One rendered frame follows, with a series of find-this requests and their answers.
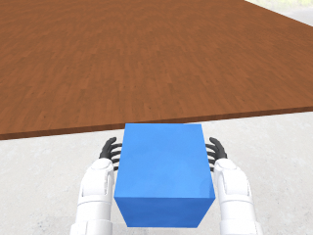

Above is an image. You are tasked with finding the carton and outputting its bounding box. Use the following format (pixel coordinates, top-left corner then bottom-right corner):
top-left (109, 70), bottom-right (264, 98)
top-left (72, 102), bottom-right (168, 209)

top-left (113, 123), bottom-right (216, 228)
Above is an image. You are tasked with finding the robot right hand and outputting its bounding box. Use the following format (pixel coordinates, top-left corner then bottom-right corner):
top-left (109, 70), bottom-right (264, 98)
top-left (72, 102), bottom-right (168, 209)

top-left (205, 137), bottom-right (228, 172)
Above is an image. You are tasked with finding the right robot forearm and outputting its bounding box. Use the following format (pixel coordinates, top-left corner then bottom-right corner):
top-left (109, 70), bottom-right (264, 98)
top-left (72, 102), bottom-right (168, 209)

top-left (213, 158), bottom-right (264, 235)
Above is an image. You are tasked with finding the robot left hand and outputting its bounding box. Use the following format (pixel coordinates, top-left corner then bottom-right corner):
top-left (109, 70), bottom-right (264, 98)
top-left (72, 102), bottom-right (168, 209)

top-left (99, 137), bottom-right (122, 171)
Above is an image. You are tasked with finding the left robot forearm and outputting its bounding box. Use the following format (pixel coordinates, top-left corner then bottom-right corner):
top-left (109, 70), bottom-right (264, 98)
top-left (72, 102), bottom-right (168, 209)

top-left (69, 158), bottom-right (114, 235)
